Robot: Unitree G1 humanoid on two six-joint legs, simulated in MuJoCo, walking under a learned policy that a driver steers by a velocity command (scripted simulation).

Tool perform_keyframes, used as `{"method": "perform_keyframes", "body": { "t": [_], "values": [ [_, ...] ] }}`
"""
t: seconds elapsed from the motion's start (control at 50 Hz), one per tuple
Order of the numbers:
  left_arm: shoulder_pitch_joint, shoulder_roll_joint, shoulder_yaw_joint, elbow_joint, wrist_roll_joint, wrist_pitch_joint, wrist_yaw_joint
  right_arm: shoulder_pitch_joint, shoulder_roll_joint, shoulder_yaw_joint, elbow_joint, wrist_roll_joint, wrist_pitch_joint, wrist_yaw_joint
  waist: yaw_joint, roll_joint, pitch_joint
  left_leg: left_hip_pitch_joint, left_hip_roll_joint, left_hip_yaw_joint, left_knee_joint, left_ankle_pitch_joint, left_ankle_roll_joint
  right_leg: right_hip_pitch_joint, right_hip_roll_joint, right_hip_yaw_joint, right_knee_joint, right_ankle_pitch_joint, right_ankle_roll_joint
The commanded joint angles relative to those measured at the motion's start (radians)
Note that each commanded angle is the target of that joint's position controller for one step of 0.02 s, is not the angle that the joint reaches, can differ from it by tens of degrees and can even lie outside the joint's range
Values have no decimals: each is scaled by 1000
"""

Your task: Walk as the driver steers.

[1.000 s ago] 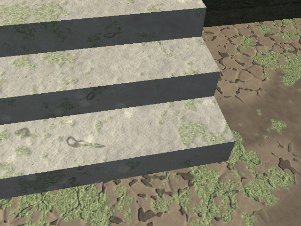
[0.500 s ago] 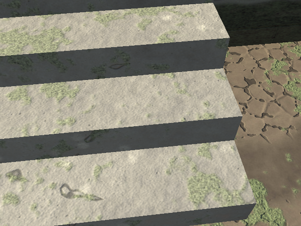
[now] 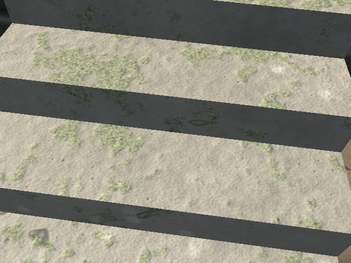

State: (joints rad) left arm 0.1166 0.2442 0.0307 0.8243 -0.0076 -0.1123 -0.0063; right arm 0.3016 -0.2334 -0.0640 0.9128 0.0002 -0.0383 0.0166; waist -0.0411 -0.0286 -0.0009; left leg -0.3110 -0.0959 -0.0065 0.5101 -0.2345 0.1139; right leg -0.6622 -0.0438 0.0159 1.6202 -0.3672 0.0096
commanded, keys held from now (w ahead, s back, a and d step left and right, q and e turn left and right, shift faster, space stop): w+q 0.20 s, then q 0.36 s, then e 0.44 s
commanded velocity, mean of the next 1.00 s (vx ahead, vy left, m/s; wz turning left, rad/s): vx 0.22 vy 0.00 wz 0.30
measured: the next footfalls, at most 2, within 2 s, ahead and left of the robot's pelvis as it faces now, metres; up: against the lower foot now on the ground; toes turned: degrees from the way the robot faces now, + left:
right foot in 0.30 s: +0.38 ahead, -0.11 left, +0.17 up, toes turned +6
left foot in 0.76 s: +0.36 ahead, +0.16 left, +0.17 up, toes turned +24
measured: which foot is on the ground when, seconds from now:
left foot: down 0.00-0.32, up 0.34-0.74, down 0.76-1.00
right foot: up 0.00-0.28, down 0.30-0.78, up 0.80-1.00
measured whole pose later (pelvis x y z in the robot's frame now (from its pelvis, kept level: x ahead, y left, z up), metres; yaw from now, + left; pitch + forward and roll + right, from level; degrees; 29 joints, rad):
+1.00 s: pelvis +0.33 +0.03 +0.16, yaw +15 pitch +2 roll +2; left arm 0.26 0.21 0.05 0.73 0.00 0.03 0.04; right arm 0.12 -0.18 -0.03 0.65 -0.02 0.02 -0.06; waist 0.00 -0.02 0.01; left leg -0.37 0.04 0.17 0.61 -0.27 0.03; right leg -0.46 -0.03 -0.03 1.04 -0.57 0.03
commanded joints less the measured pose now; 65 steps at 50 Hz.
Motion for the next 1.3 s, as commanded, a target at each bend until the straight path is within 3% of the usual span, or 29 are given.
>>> {"method": "perform_keyframes", "body": {
  "t": [0.02, 0.1, 0.16, 0.2, 0.22, 0.24, 0.28, 0.3, 0.32, 0.34, 0.36, 0.38, 0.42, 0.48, 0.58, 0.66, 0.76, 0.78, 0.8, 0.82, 0.88, 1.0, 1.06, 1.14, 1.16, 1.18, 1.2, 1.22, 1.3],
  "values": [
    [24, 18, -5, -105, 19, 13, -6, -14, -96, 3, -78, -9, -1, -20, 71, 69, -2, 78, 268, -350, -215, 266, 195, -320, -40, -22, 183, 35, 20],
    [-74, -108, -72, -213, -10, 18, -5, 212, -57, 39, 25, -7, 22, -23, 13, 112, 69, 210, 323, -435, -208, 12, 168, -847, -37, -39, 770, -126, 14],
    [-284, -148, -129, -377, 25, -7, -17, 189, -38, 62, 33, 18, 37, -27, 12, 60, 111, 48, 202, -343, -236, -47, 82, -815, -54, -110, 448, -4, -4],
    [-382, -136, -146, -476, 66, -13, -8, 150, -82, 46, -11, 18, 50, -58, 6, 82, 31, -158, 196, -336, -408, 193, 129, -450, -44, -175, 105, 83, 21],
    [-429, -135, -144, -529, 83, -22, 8, 144, -115, 30, -20, 37, 55, -76, 25, 117, -43, -144, 219, -335, -475, 346, 124, -232, -47, -170, -74, 88, 14],
    [-281, -94, -120, -476, 57, -21, 21, 95, -128, 23, -40, 27, 60, -86, 92, 165, -156, -103, 187, -229, -424, 802, 95, 28, 19, -246, -187, 97, -8],
    [7, 81, -36, -400, 29, -10, 42, 80, -242, -13, -53, 20, 44, -87, 219, 340, -339, 248, 222, -240, -148, 1742, 37, 237, 105, -181, -384, 11, -37],
    [176, 154, -12, -347, 24, 0, 34, -14, -255, -21, -70, 24, 33, -90, 301, 335, -364, 373, 243, -246, 41, 1833, 24, 295, 78, -68, -639, 42, -65],
    [357, 240, 18, -284, 40, 4, 36, -93, -222, -24, -116, -18, 5, -85, 345, 149, -469, 222, 195, -255, 335, 1467, 27, 606, -74, 184, -781, 320, -132],
    [386, 266, 22, -225, 113, 18, 40, -11, 39, 19, -179, -24, -22, -48, 201, -588, -572, -189, -187, -295, 884, -75, -69, 846, -414, 852, -1161, 929, -367],
    [283, 145, 8, -276, 94, 35, 64, 71, -81, -14, -144, -34, -37, 16, 180, -328, -548, -313, -154, -392, 1265, -218, -100, 764, -469, 1019, -1192, 711, -396],
    [172, 80, -2, -257, 41, 53, 77, -77, -77, -16, -213, 8, -15, 38, 136, -203, -302, -444, -87, -245, 1351, -230, -114, 575, -425, 787, -1160, 424, -333],
    [65, -58, -19, -169, 21, 78, 83, -103, 11, 28, -257, 10, 54, 19, 3, 52, 45, -503, 54, -144, 1350, -151, -93, 185, -298, 341, -1133, 10, -177],
    [15, -74, -21, -133, 29, 65, 64, -18, 18, 50, -264, 23, 86, -2, -59, 43, 119, -468, 67, -100, 1393, -39, -81, 18, -245, 74, -1199, -27, -136],
    [150, 58, 21, -115, 50, 80, 86, -184, -7, 72, -378, -28, 57, -47, 9, -44, -3, -592, 103, -7, 972, 214, -174, 281, -233, -94, -1234, 230, -196],
    [116, 94, 33, -166, 24, 85, 78, -197, 14, 81, -359, 10, 65, -13, 37, -102, -162, -115, 144, 54, 442, 24, -196, 299, -242, -132, -1328, 258, -178],
    [196, 55, 24, -77, 24, 99, 19, -99, -61, 20, -270, -3, 39, -19, 25, -105, -11, 103, 109, 66, -111, 225, -117, 400, -162, -95, -1175, 211, -102],
    [214, 25, 16, -75, 39, 96, 18, -88, -120, 4, -280, -14, 28, -22, 43, 5, -46, 209, 228, -62, -70, 658, -109, 340, -99, -124, -1016, 54, -46],
    [346, -44, -2, -67, 34, 93, 15, -108, -89, 21, -299, -53, 34, -33, 98, 187, -163, 345, 374, -182, -23, 708, 34, 213, -80, -63, -967, -129, 6],
    [330, -32, -2, -65, 7, 101, 25, -152, -34, 27, -319, -50, 39, -29, 79, 205, -173, 221, 371, -223, -106, 305, 109, 266, -69, -63, -977, -86, 18],
    [152, 41, 23, -129, 16, 129, 57, -222, -49, 12, -329, -12, 53, -50, 59, 215, -17, 116, 331, -204, -178, -93, 72, 159, -15, -64, -913, -21, 0],
    [187, 39, 47, -175, -8, 147, 48, -227, -88, -9, -362, -33, 40, -96, 40, 134, -163, 117, 541, -199, -94, 590, 207, 109, -21, 32, -257, -320, 41],
    [192, -2, 20, -224, -3, 167, 48, -359, -99, -6, -381, -5, 30, -88, 121, 111, -147, 88, 458, -33, -50, 605, 103, 145, -70, 55, -457, -234, 31],
    [163, 20, 30, -201, -3, 153, 1, -267, -92, -11, -338, 24, 72, -62, 70, 57, -105, 145, 355, 142, 142, 462, 6, 326, 76, -141, -1141, 160, -49],
    [173, 109, 56, -221, 14, 143, 6, -241, -82, -15, -344, 14, 77, -52, 52, -110, -111, -63, 292, 181, 342, 157, -77, 481, -9, 70, -1150, 560, -99],
    [199, 229, 77, -272, 37, 139, 15, -298, -48, -3, -381, -8, 69, -41, 70, -394, -106, -346, 147, 145, 628, -338, -203, 586, -256, 467, -1176, 1073, -272],
    [200, 188, 56, -309, 64, 121, 7, -309, -67, -9, -349, 1, 59, -27, 101, -209, -193, -374, 120, 2, 862, -414, -250, 618, -312, 465, -1133, 1221, -377],
    [151, 203, 66, -319, 78, 108, 2, -340, -44, 0, -362, 22, 48, -26, 107, -184, -199, -405, 108, -55, 884, -376, -256, 563, -296, 529, -1175, 922, -400],
    [31, 117, 38, -349, 10, 136, 50, -409, -39, 6, -381, -15, 48, -44, 59, -30, -86, -469, 106, -45, 786, -235, -265, 592, -177, 383, -1122, 841, -253]
  ]
}}
Velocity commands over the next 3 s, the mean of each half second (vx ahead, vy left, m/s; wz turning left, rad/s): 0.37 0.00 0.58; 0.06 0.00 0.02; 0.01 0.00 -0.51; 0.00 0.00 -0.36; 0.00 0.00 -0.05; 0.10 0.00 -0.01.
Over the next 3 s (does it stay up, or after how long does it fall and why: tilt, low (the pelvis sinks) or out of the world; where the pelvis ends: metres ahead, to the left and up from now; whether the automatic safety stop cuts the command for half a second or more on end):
stays up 0.36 0.02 0.17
